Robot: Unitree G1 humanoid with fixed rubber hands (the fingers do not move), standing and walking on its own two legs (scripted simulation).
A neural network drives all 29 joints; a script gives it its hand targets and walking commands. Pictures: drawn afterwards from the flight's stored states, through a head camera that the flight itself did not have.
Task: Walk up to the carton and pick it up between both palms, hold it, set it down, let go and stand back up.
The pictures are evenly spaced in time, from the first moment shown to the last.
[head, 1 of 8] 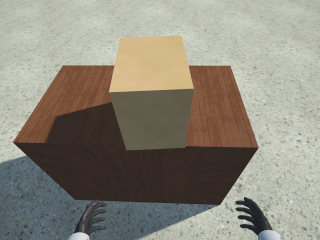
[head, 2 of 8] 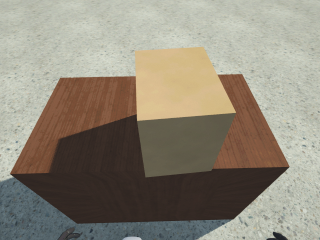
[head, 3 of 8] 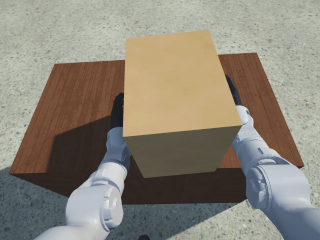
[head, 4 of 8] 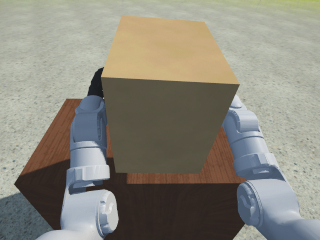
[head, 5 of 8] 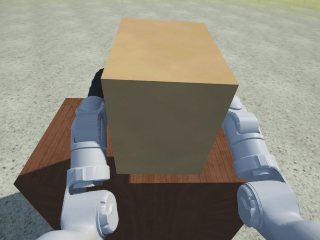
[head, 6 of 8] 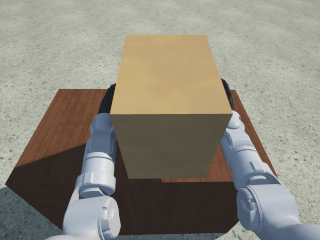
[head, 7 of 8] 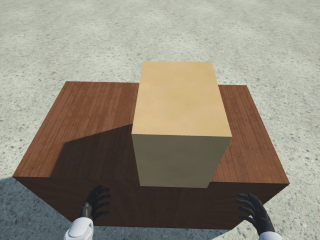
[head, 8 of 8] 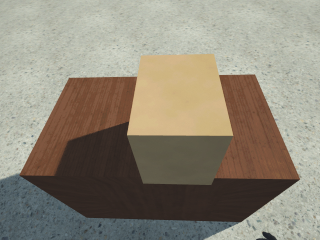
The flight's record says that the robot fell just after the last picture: no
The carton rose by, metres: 0.20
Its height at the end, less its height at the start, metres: +0.00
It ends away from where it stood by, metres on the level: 0.01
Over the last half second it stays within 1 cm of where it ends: yes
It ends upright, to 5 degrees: yes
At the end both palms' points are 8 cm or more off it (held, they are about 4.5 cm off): yes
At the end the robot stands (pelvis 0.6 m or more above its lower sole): yes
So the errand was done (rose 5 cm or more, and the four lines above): yes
